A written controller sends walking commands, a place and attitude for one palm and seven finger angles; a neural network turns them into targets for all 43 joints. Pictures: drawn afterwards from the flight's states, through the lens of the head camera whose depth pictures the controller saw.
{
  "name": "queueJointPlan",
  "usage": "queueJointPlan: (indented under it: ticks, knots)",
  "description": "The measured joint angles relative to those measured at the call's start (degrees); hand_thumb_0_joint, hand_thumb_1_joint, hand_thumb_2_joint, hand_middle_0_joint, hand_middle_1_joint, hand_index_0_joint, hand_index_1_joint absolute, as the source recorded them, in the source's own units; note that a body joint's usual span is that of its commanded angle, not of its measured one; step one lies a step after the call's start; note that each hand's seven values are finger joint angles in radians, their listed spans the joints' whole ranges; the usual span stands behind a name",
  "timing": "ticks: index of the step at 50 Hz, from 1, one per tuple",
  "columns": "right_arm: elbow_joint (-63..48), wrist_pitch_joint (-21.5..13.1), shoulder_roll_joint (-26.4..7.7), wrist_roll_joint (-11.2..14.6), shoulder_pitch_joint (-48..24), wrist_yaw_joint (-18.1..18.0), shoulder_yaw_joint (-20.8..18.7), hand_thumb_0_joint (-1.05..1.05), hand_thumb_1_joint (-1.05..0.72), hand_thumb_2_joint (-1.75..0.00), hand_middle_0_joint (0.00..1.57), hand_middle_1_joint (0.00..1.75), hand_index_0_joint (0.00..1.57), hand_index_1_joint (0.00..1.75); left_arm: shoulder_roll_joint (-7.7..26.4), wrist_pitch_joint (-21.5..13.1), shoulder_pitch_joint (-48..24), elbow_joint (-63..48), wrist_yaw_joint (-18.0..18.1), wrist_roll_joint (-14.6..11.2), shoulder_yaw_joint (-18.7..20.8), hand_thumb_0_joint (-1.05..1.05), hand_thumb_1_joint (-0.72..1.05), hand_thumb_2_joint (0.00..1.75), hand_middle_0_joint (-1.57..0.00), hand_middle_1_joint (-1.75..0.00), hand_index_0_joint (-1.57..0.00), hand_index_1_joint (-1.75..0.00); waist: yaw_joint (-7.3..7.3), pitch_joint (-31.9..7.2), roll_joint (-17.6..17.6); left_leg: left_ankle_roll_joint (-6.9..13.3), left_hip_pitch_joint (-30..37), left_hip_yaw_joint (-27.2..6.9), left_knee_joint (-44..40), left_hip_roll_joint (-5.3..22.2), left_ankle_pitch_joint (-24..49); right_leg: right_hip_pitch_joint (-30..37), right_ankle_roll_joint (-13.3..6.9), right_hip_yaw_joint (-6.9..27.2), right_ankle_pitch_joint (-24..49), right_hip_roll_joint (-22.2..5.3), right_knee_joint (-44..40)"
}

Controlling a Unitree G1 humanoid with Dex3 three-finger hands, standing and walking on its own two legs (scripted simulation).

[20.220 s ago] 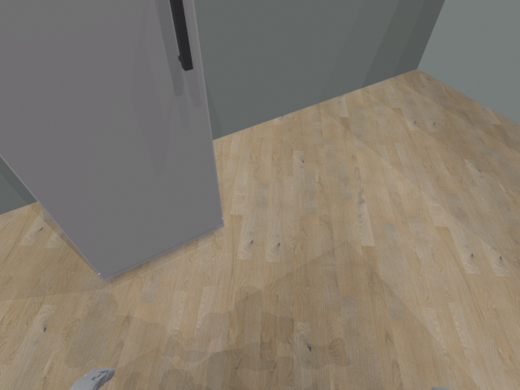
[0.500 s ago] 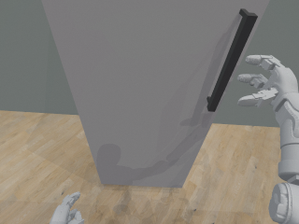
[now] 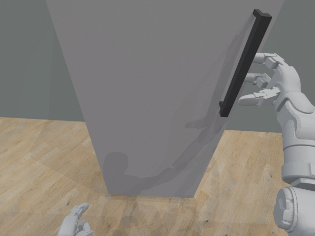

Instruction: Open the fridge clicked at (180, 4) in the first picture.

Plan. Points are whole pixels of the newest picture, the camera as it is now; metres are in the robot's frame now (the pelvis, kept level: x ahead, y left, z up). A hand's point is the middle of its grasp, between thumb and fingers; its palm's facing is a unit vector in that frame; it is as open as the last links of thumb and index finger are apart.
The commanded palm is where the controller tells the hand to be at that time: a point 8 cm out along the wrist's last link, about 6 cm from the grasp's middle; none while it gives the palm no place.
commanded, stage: feel for the door with the fingertips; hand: right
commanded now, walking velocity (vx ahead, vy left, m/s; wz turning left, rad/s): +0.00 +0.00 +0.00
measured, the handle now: (237, 70) +0.48 -0.17 +0.22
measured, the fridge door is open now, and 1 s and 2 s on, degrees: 0 0 0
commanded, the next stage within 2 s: slide the fingers in behind the handle in 0.22 s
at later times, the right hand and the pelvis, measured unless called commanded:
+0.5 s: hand (253, 80) +0.43 -0.19 +0.22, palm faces +0.00 +1.00 -0.01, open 13.8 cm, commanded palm +0.41 -0.24 +0.23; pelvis +0.00 +0.00 +0.00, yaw +1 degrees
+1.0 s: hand (243, 77) +0.43 -0.16 +0.23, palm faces -0.04 +1.00 -0.01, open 14.0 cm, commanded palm +0.41 -0.22 +0.23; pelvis +0.00 -0.01 +0.00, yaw +0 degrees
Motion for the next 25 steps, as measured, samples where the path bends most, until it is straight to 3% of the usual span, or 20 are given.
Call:
queueJointPlan:
  ticks: [11, 18, 25]
  knots:
    - [6.9, -1.6, -1.0, -0.1, -4.0, 1.0, 0.0, -0.01, 0.50, -0.30, 0.30, 1.20, 0.31, 1.20, 1.2, -0.6, 2.0, 1.2, 0.1, -0.1, 1.0, 0.01, 0.91, 0.90, -0.21, -0.30, -0.20, -0.29, 0.91, 0.1, -0.2, -0.1, -1.1, 0.2, 0.1, 0.1, 0.1, -1.3, -0.1, 0.2, -0.1, 0.1, 0.4]
    - [7.1, -4.4, -1.2, -0.7, -3.0, 0.9, -0.8, -0.01, 0.50, -0.30, 0.35, 1.23, 0.34, 1.23, 1.1, -1.3, 3.4, 1.3, -0.2, 0.1, 1.3, 0.01, 0.91, 0.90, -0.21, -0.30, -0.20, -0.29, 1.06, 0.0, 0.0, -0.1, -1.3, -0.4, 0.0, -0.1, 0.2, -1.4, -0.1, -0.4, -0.2, -0.1, 0.4]
    - [7.3, -4.8, -1.7, -0.6, -2.6, 1.5, -1.4, -0.01, 0.50, -0.30, 0.34, 1.22, 0.33, 1.22, 0.8, -1.6, 3.6, 1.1, -0.3, -0.1, 1.1, 0.01, 0.91, 0.90, -0.21, -0.30, -0.20, -0.29, 1.32, -0.2, 0.0, -0.2, -1.1, -0.7, 0.0, -0.2, 0.2, -1.1, -0.2, -0.7, -0.4, -0.2, 0.6]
